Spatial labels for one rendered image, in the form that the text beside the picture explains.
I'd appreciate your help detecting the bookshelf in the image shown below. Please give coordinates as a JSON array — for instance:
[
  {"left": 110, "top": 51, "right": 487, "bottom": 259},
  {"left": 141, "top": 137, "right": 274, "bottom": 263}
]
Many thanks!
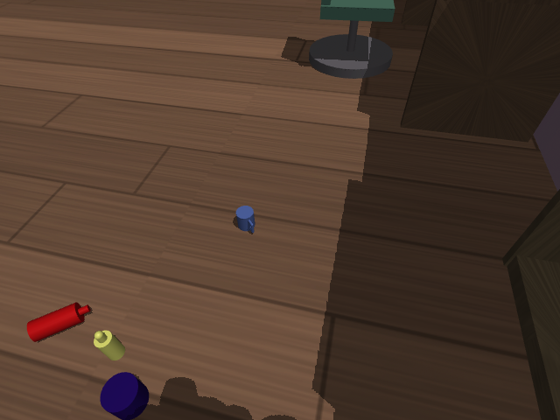
[{"left": 502, "top": 189, "right": 560, "bottom": 420}]

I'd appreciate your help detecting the desk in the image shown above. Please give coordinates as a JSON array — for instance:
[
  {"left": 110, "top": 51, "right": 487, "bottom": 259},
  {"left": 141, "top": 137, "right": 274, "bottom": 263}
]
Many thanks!
[{"left": 401, "top": 0, "right": 560, "bottom": 142}]

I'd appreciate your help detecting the office chair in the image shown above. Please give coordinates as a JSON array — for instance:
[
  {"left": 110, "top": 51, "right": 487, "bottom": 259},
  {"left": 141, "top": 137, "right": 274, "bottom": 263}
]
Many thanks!
[{"left": 309, "top": 0, "right": 395, "bottom": 79}]

